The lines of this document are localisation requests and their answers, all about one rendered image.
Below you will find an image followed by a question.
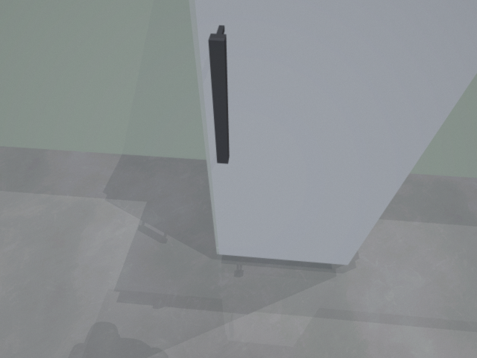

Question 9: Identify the handle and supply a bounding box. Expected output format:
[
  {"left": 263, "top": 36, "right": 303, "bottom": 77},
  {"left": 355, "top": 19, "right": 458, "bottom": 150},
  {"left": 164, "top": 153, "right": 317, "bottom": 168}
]
[{"left": 209, "top": 25, "right": 230, "bottom": 164}]

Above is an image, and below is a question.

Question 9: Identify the fridge door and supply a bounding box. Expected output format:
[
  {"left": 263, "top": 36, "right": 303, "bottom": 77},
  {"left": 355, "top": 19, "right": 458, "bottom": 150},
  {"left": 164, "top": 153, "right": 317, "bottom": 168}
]
[{"left": 195, "top": 0, "right": 477, "bottom": 265}]

